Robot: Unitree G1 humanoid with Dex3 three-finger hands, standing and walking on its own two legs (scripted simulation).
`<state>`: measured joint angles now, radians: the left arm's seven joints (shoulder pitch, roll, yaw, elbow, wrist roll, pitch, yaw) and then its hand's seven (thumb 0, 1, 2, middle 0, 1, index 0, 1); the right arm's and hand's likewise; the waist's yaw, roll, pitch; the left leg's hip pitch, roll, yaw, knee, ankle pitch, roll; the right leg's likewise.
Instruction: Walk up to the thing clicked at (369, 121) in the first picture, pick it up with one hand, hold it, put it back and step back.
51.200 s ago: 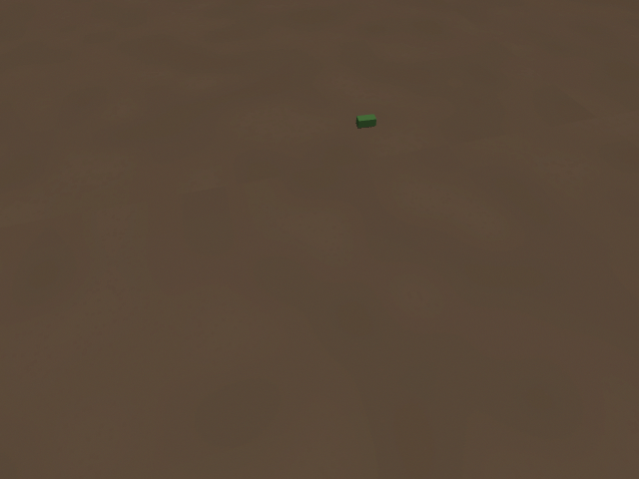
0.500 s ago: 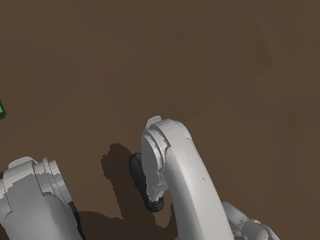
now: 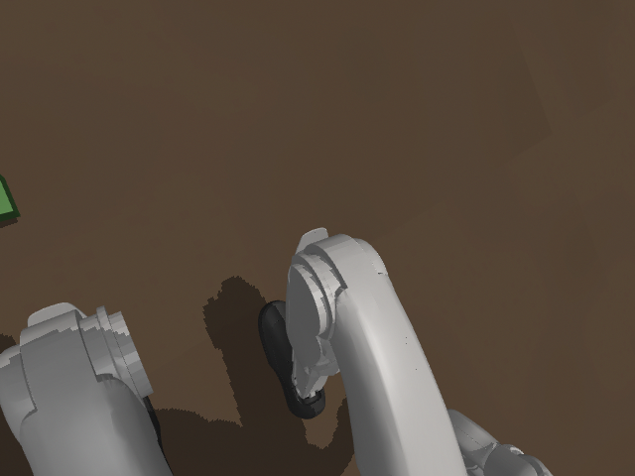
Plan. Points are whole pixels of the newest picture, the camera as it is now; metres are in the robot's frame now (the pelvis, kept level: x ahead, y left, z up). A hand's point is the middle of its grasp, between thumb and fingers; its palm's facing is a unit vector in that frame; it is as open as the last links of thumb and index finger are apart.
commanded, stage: close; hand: left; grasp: from above
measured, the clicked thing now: out of the picture +0.44 +0.29 -0.28
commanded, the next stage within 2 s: settle in 1.20 s
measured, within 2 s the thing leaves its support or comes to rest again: leaves its support in 1.52 s
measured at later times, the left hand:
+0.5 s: hand out of the picture +0.42 +0.33 -0.26, palm faces -0.42 -0.19 -0.89, open 10.9 cm
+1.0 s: hand out of the picture +0.41 +0.30 -0.26, palm faces -0.41 -0.08 -0.91, open 8.6 cm
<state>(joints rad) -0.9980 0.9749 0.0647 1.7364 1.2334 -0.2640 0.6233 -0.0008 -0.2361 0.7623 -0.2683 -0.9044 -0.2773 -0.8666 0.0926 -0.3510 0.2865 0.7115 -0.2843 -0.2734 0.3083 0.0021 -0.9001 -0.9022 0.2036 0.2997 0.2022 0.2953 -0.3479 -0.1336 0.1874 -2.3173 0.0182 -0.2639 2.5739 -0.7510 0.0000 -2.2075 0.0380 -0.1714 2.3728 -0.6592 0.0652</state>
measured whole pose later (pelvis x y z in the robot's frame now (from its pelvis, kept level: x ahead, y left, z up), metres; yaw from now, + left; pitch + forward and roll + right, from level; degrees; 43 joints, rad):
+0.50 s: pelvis -0.01 +0.00 +0.00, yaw +0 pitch +27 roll -15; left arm -1.03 0.99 0.17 1.76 1.21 -0.14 0.66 0.00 0.00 0.59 -0.43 -0.74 -0.46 -0.71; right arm 0.09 -0.39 0.24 0.69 -0.26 -0.30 0.31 0.00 -0.90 -0.90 0.20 0.30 0.20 0.30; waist -0.39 -0.13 0.19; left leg -2.34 0.03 -0.25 2.55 -0.72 0.01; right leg -2.23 0.04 -0.16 2.35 -0.63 0.07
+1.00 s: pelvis -0.01 +0.00 +0.00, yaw -1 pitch +25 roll -15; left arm -0.97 0.94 0.06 1.74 1.32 -0.24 0.78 0.00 0.28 0.43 -0.65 -0.63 -0.67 -0.56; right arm 0.04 -0.34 0.28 0.69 -0.29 -0.28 0.29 0.00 -0.89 -0.90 0.20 0.30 0.20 0.30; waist -0.36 -0.15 0.20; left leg -2.30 0.04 -0.26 2.55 -0.72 0.01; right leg -2.20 0.06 -0.17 2.34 -0.62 0.07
